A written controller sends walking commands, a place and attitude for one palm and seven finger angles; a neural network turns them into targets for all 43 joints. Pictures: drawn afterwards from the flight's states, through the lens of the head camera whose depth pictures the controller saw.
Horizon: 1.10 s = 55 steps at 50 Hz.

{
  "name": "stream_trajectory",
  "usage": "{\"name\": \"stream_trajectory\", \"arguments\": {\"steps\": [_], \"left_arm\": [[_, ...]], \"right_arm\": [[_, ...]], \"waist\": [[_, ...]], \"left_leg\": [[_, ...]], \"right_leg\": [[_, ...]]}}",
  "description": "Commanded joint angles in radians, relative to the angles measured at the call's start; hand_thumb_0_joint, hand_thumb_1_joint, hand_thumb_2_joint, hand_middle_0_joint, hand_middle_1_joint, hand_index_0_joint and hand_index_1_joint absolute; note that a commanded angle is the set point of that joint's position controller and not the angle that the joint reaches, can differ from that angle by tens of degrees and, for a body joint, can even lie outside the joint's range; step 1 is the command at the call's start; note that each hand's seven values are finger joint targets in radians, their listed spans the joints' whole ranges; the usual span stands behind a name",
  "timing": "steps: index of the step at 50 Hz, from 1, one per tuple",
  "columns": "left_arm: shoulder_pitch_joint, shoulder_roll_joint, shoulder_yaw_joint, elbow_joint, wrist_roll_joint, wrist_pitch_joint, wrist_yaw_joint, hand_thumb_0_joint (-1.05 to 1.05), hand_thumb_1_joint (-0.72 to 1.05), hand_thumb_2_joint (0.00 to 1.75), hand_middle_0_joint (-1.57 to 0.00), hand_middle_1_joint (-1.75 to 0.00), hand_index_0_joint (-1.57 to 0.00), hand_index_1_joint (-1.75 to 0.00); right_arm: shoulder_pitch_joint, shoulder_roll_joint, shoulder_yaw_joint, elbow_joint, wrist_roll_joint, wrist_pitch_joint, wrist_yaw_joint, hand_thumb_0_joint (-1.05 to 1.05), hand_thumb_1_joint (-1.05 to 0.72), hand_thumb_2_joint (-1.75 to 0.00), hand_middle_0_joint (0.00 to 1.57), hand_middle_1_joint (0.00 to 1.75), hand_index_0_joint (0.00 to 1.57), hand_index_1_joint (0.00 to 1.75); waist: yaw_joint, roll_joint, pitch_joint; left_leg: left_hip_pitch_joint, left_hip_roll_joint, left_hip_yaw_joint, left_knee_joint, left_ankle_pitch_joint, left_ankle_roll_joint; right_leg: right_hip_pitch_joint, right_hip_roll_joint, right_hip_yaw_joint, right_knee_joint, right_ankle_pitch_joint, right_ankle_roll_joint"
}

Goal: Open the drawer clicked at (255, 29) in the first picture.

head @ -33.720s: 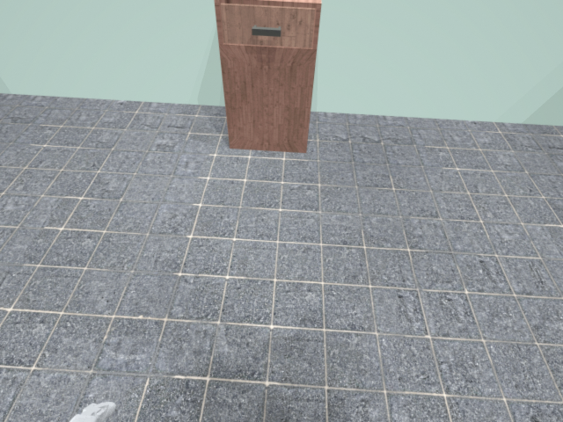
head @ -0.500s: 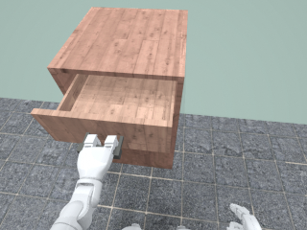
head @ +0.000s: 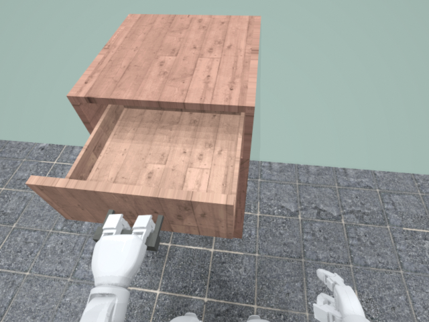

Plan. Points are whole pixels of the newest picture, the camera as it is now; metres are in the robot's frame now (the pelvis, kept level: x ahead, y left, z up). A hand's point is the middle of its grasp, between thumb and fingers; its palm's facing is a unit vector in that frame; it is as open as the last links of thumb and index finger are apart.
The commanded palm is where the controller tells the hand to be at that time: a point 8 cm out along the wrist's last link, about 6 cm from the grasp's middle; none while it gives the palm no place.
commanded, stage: pull the drawer open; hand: left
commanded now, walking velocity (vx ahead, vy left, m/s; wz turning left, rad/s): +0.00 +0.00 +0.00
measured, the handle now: (131, 227) +0.30 +0.20 -0.02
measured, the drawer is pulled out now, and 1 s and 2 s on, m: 0.24 0.30 0.30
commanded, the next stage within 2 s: open the thumb to release the handle in 0.74 s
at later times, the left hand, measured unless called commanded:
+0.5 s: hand (121, 295) +0.18 +0.19 -0.04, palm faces -0.02 -0.10 -0.99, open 6.1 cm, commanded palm +0.15 +0.20 +0.01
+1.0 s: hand (117, 296) +0.18 +0.19 -0.03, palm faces -0.02 -0.11 -0.99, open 6.3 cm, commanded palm +0.15 +0.20 +0.01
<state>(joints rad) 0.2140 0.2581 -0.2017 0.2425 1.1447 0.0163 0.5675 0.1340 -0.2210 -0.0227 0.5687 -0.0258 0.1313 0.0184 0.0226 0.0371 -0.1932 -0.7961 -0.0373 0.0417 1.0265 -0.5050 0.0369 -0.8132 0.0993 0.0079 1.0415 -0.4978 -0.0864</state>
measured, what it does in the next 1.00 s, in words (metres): stands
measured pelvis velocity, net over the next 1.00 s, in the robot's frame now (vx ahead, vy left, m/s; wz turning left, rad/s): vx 0.00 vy -0.02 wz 0.02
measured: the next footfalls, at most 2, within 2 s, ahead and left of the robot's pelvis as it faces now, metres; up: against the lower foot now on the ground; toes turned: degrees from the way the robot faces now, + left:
none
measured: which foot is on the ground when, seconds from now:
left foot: down 0.00-1.00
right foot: down 0.00-1.00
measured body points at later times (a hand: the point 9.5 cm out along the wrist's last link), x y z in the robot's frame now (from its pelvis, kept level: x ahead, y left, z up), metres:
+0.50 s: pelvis -0.01 -0.01 -0.02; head +0.04 -0.04 +0.43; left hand +0.17 +0.19 +0.02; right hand +0.20 -0.22 -0.12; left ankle +0.00 +0.10 -0.67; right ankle +0.00 -0.07 -0.67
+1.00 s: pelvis +0.00 -0.02 -0.03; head +0.08 -0.05 +0.42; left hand +0.17 +0.20 +0.02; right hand +0.21 -0.24 -0.14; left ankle +0.00 +0.10 -0.67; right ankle +0.00 -0.07 -0.67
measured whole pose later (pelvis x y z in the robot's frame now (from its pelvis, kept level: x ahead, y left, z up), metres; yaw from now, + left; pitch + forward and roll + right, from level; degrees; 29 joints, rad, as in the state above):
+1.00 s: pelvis +0.00 -0.02 -0.03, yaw +1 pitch +20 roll +3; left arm 0.52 0.33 -0.05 -0.04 1.12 -0.19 0.58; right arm 0.12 -0.24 -0.02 0.53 -0.07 0.10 0.02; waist 0.05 0.02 -0.21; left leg -0.95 -0.04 0.03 1.15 -0.56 0.01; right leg -0.98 0.10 -0.01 1.19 -0.56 -0.11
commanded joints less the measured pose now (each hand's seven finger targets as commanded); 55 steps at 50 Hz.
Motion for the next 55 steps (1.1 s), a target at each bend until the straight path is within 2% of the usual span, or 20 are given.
{"name": "stream_trajectory", "arguments": {"steps": [1, 5, 11, 18, 20, 21, 24, 25, 27, 29, 36, 41, 42, 43, 44, 45, 46, 50, 51, 55], "left_arm": [[0.071, 0.1, 0.089, -0.242, -0.03, -0.012, 0.045, 0.0, 0.9, 0.9, -0.4, -1.35, -0.4, -1.35], [0.131, 0.098, 0.083, -0.299, -0.025, -0.031, 0.043, 0.0, 0.9, 0.9, -0.4, -1.35, -0.4, -1.35], [0.142, 0.127, 0.119, -0.32, -0.014, -0.055, 0.047, 0.0, 0.9, 0.9, -0.4, -1.35, -0.4, -1.35], [0.174, 0.136, 0.131, -0.361, -0.016, -0.074, 0.046, 0.0, 0.9, 0.9, -0.4, -1.35, -0.4, -1.35], [0.207, 0.167, 0.167, -0.353, -0.023, -0.076, 0.046, 0.0, 0.9, 0.9, -0.4, -1.35, -0.4, -1.35], [0.203, 0.157, 0.156, -0.36, -0.025, -0.078, 0.043, 0.0, 0.9, 0.9, -0.4, -1.35, -0.4, -1.35], [0.271, 0.194, 0.202, -0.365, -0.042, -0.085, 0.039, 0.0, 0.9, 0.9, -0.4, -1.35, -0.4, -1.35], [0.287, 0.194, 0.201, -0.37, -0.046, -0.089, 0.037, 0.0, 0.9, 0.9, -0.4, -1.35, -0.4, -1.35], [0.327, 0.194, 0.21, -0.362, -0.054, -0.097, 0.032, 0.0, 0.9, 0.9, -0.4, -1.35, -0.4, -1.35], [0.384, 0.22, 0.249, -0.372, -0.065, -0.111, 0.03, 0.0, 0.9, 0.9, -0.4, -1.35, -0.4, -1.35], [0.559, 0.216, 0.274, -0.392, -0.071, -0.155, 0.022, 0.0, 0.9, 0.9, -0.4, -1.35, -0.4, -1.35], [0.645, 0.215, 0.297, -0.408, -0.08, -0.183, 0.015, 0.0, 0.9, 0.9, -0.4, -1.35, -0.4, -1.35], [0.282, 0.231, 0.251, -0.437, -0.045, -0.173, 0.029, 0.0, 0.9, 0.9, -0.4, -1.35, -0.4, -1.35], [0.291, 0.242, 0.301, -0.435, -0.032, -0.184, 0.046, 0.0, 0.83, 0.87, -0.4, -1.34, -0.4, -1.34], [0.325, 0.235, 0.298, -0.419, -0.03, -0.187, 0.052, 0.0, 0.76, 0.84, -0.39, -1.34, -0.39, -1.34], [0.401, 0.239, 0.321, -0.371, -0.033, -0.189, 0.057, 0.0, 0.69, 0.81, -0.38, -1.33, -0.38, -1.33], [0.407, 0.21, 0.287, -0.37, -0.038, -0.185, 0.052, 0.0, 0.62, 0.78, -0.38, -1.32, -0.38, -1.32], [0.416, 0.219, 0.291, -0.424, -0.059, -0.165, 0.053, 0.0, 0.34, 0.66, -0.36, -1.29, -0.36, -1.29], [0.406, 0.21, 0.274, -0.424, -0.058, -0.161, 0.049, 0.0, 0.27, 0.63, -0.35, -1.28, -0.35, -1.28], [0.431, 0.218, 0.269, -0.419, -0.069, -0.15, 0.034, 0.0, -0.01, 0.51, -0.33, -1.25, -0.33, -1.25]], "right_arm": [[-0.091, -0.095, -0.032, -0.167, -0.004, -0.048, -0.002, 0.0, -0.9, -0.9, 0.2, 0.3, 0.2, 0.3], [-0.099, -0.095, -0.024, -0.184, -0.013, -0.053, 0.004, 0.0, -0.9, -0.9, 0.2, 0.3, 0.2, 0.3], [-0.105, -0.096, -0.024, -0.186, -0.019, -0.057, 0.003, 0.0, -0.9, -0.9, 0.2, 0.3, 0.2, 0.3], [-0.1, -0.094, -0.024, -0.2, -0.026, -0.065, -0.001, 0.0, -0.9, -0.9, 0.2, 0.3, 0.2, 0.3], [-0.102, -0.093, -0.017, -0.205, -0.024, -0.065, -0.005, 0.0, -0.9, -0.9, 0.2, 0.3, 0.2, 0.3], [-0.102, -0.093, -0.019, -0.205, -0.023, -0.066, -0.007, 0.0, -0.9, -0.9, 0.2, 0.3, 0.2, 0.3], [-0.105, -0.091, -0.012, -0.211, -0.017, -0.069, -0.012, 0.0, -0.9, -0.9, 0.2, 0.3, 0.2, 0.3], [-0.105, -0.089, -0.009, -0.212, -0.02, -0.07, -0.011, 0.0, -0.9, -0.9, 0.2, 0.3, 0.2, 0.3], [-0.11, -0.086, -0.006, -0.212, -0.017, -0.069, -0.012, 0.0, -0.9, -0.9, 0.2, 0.3, 0.2, 0.3], [-0.114, -0.086, -0.005, -0.216, -0.015, -0.073, -0.013, 0.0, -0.9, -0.9, 0.2, 0.3, 0.2, 0.3], [-0.12, -0.074, -0.004, -0.219, -0.019, -0.074, 0.003, 0.0, -0.9, -0.9, 0.2, 0.3, 0.2, 0.3], [-0.129, -0.068, -0.007, -0.216, -0.026, -0.076, 0.012, 0.0, -0.9, -0.9, 0.2, 0.3, 0.2, 0.3], [-0.12, -0.106, -0.01, -0.191, -0.042, -0.064, 0.008, 0.0, -0.9, -0.9, 0.2, 0.3, 0.2, 0.3], [-0.102, -0.091, -0.024, -0.194, -0.043, -0.069, -0.001, 0.0, -0.9, -0.9, 0.2, 0.3, 0.2, 0.3], [-0.101, -0.089, -0.018, -0.193, -0.047, -0.076, -0.004, 0.0, -0.9, -0.9, 0.2, 0.3, 0.2, 0.3], [-0.095, -0.086, -0.018, -0.192, -0.046, -0.079, -0.003, 0.0, -0.9, -0.9, 0.2, 0.3, 0.2, 0.3], [-0.089, -0.088, -0.019, -0.197, -0.045, -0.079, 0.0, 0.0, -0.9, -0.9, 0.2, 0.3, 0.2, 0.3], [-0.075, -0.092, -0.026, -0.203, -0.042, -0.071, 0.002, 0.0, -0.9, -0.9, 0.2, 0.3, 0.2, 0.3], [-0.073, -0.094, -0.028, -0.203, -0.04, -0.069, 0.0, 0.0, -0.9, -0.9, 0.2, 0.3, 0.2, 0.3], [-0.082, -0.09, -0.017, -0.209, -0.035, -0.062, -0.004, 0.0, -0.9, -0.9, 0.2, 0.3, 0.2, 0.3]], "waist": [[0.025, -0.076, -0.235], [0.025, -0.061, -0.219], [0.017, -0.063, -0.168], [0.019, -0.073, -0.184], [0.03, -0.095, -0.193], [0.025, -0.083, -0.183], [0.041, -0.084, -0.19], [0.043, -0.097, -0.202], [0.048, -0.11, -0.177], [0.059, -0.09, -0.182], [0.085, -0.061, -0.188], [0.091, -0.091, -0.191], [-0.004, -0.108, -0.164], [0.033, -0.078, -0.207], [0.027, -0.075, -0.194], [0.047, -0.067, -0.217], [0.041, -0.076, -0.21], [0.046, -0.078, -0.305], [0.039, -0.083, -0.281], [0.042, -0.126, -0.274]], "left_leg": [[0.138, -0.023, -0.055, -0.089, 0.304, -0.006], [0.128, -0.025, -0.055, -0.076, 0.291, -0.008], [0.096, -0.025, -0.057, -0.055, 0.213, -0.006], [0.073, -0.03, -0.056, -0.021, 0.179, -0.004], [0.052, -0.033, -0.054, -0.018, 0.174, -0.004], [0.046, -0.032, -0.055, -0.016, 0.168, -0.003], [0.023, -0.035, -0.052, -0.016, 0.167, -0.003], [0.009, -0.039, -0.052, -0.007, 0.162, -0.006], [-0.02, -0.038, -0.054, -0.008, 0.15, -0.007], [-0.035, -0.038, -0.054, -0.009, 0.155, -0.008], [-0.051, -0.043, -0.049, -0.004, 0.184, -0.014], [-0.08, -0.044, -0.051, 0.008, 0.193, -0.016], [-0.093, -0.038, -0.063, 0.052, 0.158, -0.008], [-0.091, -0.037, -0.056, 0.056, 0.155, -0.009], [-0.082, -0.038, -0.058, 0.058, 0.17, -0.008], [-0.07, -0.04, -0.055, 0.058, 0.176, -0.011], [-0.07, -0.039, -0.056, 0.058, 0.183, -0.01], [-0.027, -0.043, -0.052, 0.059, 0.233, -0.012], [-0.032, -0.04, -0.055, 0.053, 0.233, -0.01], [-0.046, -0.042, -0.05, 0.044, 0.229, -0.009]], "right_leg": [[0.192, -0.042, 0.111, -0.16, 0.446, 0.024], [0.163, -0.048, 0.127, -0.153, 0.439, 0.024], [0.088, -0.046, 0.122, -0.152, 0.297, 0.019], [0.058, -0.054, 0.136, -0.146, 0.247, 0.023], [0.078, -0.057, 0.149, -0.145, 0.256, 0.027], [0.078, -0.059, 0.15, -0.148, 0.263, 0.027], [0.119, -0.063, 0.169, -0.153, 0.29, 0.028], [0.127, -0.072, 0.196, -0.153, 0.31, 0.035], [0.14, -0.076, 0.202, -0.156, 0.316, 0.038], [0.171, -0.08, 0.217, -0.157, 0.347, 0.035], [0.187, -0.076, 0.22, -0.126, 0.423, 0.032], [0.204, -0.084, 0.231, -0.113, 0.5, 0.037], [0.081, -0.094, 0.245, -0.106, 0.458, 0.045], [0.106, -0.089, 0.221, -0.092, 0.412, 0.045], [0.09, -0.084, 0.216, -0.094, 0.432, 0.039], [0.09, -0.077, 0.209, -0.079, 0.42, 0.035], [0.089, -0.076, 0.195, -0.077, 0.44, 0.036], [0.13, -0.079, 0.194, -0.063, 0.529, 0.044], [0.133, -0.076, 0.175, -0.065, 0.529, 0.044], [0.174, -0.087, 0.189, -0.083, 0.568, 0.056]]}}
